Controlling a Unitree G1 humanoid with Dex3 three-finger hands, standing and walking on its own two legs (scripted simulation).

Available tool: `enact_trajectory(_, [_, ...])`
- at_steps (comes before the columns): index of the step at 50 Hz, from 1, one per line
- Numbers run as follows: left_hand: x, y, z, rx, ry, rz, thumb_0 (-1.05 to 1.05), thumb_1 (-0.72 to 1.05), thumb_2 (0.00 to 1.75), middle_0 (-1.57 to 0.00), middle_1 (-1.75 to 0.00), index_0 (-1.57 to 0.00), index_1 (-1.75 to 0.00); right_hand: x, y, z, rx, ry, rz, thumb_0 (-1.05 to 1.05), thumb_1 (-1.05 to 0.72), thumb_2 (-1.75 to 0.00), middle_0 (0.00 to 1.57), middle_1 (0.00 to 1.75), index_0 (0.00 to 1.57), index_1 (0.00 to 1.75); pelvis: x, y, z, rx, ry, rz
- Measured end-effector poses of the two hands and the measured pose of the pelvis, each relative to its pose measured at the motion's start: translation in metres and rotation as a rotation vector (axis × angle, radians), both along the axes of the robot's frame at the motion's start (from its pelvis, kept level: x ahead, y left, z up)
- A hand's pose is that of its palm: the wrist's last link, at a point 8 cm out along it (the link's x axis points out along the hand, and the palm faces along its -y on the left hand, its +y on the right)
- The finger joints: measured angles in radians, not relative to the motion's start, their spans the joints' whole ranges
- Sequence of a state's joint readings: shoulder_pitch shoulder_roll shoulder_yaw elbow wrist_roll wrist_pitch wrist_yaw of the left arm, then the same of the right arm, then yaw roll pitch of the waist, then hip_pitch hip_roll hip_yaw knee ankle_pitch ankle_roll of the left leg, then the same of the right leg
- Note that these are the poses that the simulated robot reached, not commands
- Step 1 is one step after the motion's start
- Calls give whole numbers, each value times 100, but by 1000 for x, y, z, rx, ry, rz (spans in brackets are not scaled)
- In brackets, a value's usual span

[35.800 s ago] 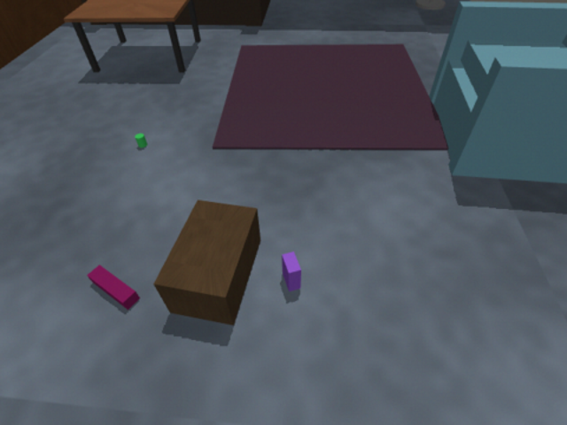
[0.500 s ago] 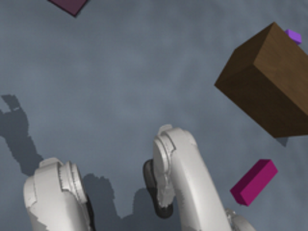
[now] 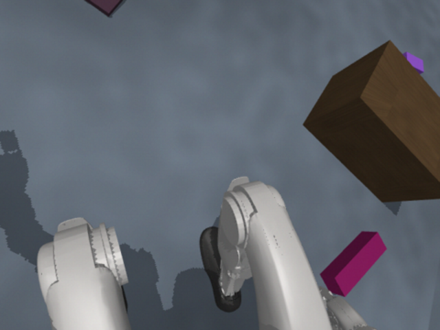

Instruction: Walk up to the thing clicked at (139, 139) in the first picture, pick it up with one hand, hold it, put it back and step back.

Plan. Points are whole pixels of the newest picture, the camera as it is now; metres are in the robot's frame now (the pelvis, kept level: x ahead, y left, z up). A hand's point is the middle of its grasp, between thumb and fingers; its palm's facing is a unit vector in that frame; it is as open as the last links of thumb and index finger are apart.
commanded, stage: rest palm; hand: left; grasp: from above
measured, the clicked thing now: out of the picture +0.48 +0.37 -0.29
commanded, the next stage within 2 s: close in 1.70 s
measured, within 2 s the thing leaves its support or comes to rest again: neither
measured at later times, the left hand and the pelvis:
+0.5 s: hand out of the picture +0.46 +0.36 -0.24, palm faces -0.48 -0.13 -0.87, open 13.9 cm; pelvis +0.00 +0.00 -0.01, yaw -2 degrees
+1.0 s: hand out of the picture +0.45 +0.36 -0.26, palm faces -0.47 -0.15 -0.87, open 14.2 cm; pelvis +0.01 +0.00 -0.02, yaw -3 degrees
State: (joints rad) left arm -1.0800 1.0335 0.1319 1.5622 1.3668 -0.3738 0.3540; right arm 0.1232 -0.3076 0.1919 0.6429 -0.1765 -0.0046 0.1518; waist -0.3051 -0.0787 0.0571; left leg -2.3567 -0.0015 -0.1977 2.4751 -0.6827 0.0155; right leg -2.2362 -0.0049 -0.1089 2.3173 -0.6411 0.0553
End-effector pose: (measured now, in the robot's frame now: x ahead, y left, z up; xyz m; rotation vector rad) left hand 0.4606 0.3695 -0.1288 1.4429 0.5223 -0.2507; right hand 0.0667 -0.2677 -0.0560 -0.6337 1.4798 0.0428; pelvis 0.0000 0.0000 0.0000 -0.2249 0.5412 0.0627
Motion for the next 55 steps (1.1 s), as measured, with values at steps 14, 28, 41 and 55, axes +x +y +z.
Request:
enact_trajectory(14, [3,-7,-35,24,6,27,0,-46,105,-13,-103,-12,-103,-23,12,-3,15,26,0,0,-89,-90,20,30,21,30,0,2,-10,-12,-14,-15])
enact_trajectory(28, [2,-6,-56,23,25,68,0,-52,107,-11,-101,-8,-103,-15,10,0,19,20,49,0,-90,-90,20,30,21,30,4,2,-14,-22,-24,-27])
enact_trajectory(41, [-2,-4,-67,11,27,64,0,-54,106,-10,-100,-7,-102,7,5,3,12,11,114,0,-90,-90,20,30,21,30,7,2,-14,-27,-33,-28])
enact_trajectory(55, [-2,-8,-73,15,17,61,0,-54,106,-10,-100,-6,-103,0,12,1,24,17,118,0,-90,-90,20,30,20,30,6,4,-17,-36,-46,-35])
